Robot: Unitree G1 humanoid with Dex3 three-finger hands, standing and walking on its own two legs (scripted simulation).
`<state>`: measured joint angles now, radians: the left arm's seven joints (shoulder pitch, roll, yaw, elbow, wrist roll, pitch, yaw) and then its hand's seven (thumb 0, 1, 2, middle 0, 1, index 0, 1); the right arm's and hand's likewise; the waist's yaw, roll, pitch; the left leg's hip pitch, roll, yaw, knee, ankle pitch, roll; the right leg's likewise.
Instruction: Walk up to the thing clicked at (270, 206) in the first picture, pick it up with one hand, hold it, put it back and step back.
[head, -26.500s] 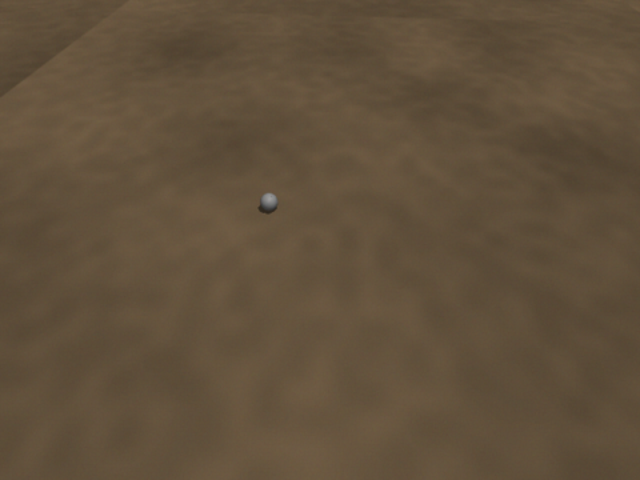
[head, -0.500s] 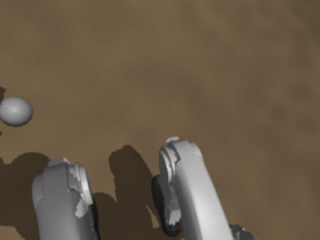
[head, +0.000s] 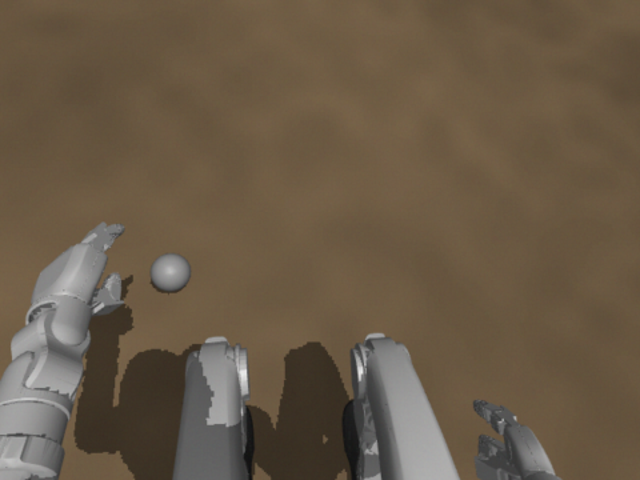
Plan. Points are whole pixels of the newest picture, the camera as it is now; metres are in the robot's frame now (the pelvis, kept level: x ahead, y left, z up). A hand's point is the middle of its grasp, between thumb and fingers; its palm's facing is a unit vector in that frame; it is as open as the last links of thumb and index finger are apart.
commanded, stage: home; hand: left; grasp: from above
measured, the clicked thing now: (171, 272) +0.50 +0.29 -0.43
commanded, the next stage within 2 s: none
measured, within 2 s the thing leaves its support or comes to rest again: neither
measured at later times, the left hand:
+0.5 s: hand (61, 364) +0.26 +0.21 +0.10, palm faces +0.10 -0.95 -0.28, open 7.4 cm
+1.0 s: hand out of the picture +0.22 +0.19 +0.19, palm faces +0.17 -0.97 -0.19, open 7.4 cm
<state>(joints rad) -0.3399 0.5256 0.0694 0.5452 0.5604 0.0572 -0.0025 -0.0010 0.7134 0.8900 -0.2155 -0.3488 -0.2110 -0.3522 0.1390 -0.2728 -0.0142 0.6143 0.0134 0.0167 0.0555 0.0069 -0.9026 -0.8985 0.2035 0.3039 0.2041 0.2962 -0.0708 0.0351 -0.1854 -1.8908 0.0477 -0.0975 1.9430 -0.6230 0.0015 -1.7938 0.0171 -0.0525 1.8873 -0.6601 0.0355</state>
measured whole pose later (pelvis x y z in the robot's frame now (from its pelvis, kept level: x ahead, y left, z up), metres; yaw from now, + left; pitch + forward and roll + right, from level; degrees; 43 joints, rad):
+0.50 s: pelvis +0.05 +0.00 +0.18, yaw +5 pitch +19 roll -4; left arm 0.23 0.27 0.05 0.08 -0.01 0.40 0.07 0.01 0.89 0.90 -0.21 -0.30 -0.20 -0.30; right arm 0.20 -0.20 0.06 0.56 0.04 -0.14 -0.14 0.01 -0.90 -0.90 0.21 0.30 0.21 0.30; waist -0.06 0.04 -0.18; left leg -1.10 0.04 -0.07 1.30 -0.53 -0.01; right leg -1.01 0.00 -0.06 1.24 -0.56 0.02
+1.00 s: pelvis +0.08 +0.00 +0.24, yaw +7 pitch +10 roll -3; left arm 0.50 0.22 0.03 -0.12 -0.05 0.46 0.01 0.01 0.90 0.90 -0.20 -0.30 -0.20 -0.30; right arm 0.28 -0.22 0.03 0.52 0.01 -0.23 -0.19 0.01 -0.90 -0.90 0.21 0.30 0.21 0.30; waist -0.03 0.05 -0.17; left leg -0.72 0.03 -0.06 1.01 -0.47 -0.01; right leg -0.63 -0.01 -0.06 0.95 -0.49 0.02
